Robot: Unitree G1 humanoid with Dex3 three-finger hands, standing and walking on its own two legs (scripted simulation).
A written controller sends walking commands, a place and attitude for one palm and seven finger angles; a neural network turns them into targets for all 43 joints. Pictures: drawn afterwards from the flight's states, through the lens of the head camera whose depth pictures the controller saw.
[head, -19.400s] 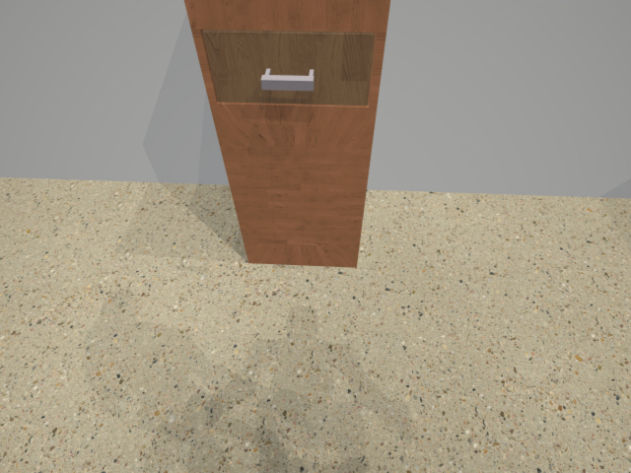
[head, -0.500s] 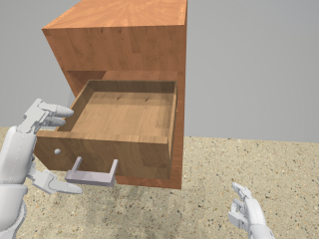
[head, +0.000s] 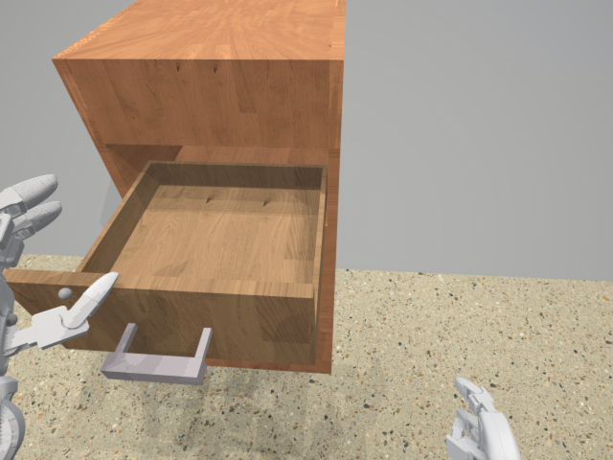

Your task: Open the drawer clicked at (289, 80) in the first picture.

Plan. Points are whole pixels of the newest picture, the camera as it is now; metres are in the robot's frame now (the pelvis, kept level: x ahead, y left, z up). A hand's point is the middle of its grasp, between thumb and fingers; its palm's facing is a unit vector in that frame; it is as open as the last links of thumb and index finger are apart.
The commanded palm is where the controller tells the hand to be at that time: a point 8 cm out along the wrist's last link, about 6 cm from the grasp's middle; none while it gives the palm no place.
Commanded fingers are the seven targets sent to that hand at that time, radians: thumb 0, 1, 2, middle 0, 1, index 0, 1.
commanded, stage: draw the hand back to the body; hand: left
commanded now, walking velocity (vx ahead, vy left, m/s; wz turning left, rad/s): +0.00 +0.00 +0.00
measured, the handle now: (161, 351) +0.23 +0.22 +0.03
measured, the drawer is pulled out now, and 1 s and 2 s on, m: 0.30 0.30 0.30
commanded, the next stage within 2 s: step back with the hand held close in 0.38 s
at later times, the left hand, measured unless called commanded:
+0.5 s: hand (53, 305) +0.18 +0.24 +0.22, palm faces +0.49 -0.79 -0.37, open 7.5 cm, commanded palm +0.12 +0.28 +0.22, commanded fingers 0.00 0.90 0.90 -0.20 -0.30 -0.20 -0.30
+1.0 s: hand (4, 359) +0.13 +0.26 +0.21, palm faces +0.44 -0.73 -0.52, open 7.5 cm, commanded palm +0.07 +0.30 +0.22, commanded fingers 0.00 0.90 0.90 -0.20 -0.30 -0.20 -0.30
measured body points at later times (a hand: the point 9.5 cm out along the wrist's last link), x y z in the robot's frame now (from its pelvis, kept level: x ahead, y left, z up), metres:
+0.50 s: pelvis -0.01 +0.00 +0.00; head -0.03 -0.03 +0.45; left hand +0.14 +0.28 +0.24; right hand +0.20 -0.21 -0.08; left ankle -0.03 +0.12 -0.74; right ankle +0.01 -0.12 -0.74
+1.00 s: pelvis -0.06 +0.02 -0.01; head -0.04 +0.02 +0.43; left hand +0.10 +0.29 +0.23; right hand +0.12 -0.22 -0.09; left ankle -0.03 +0.12 -0.74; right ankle +0.01 -0.12 -0.74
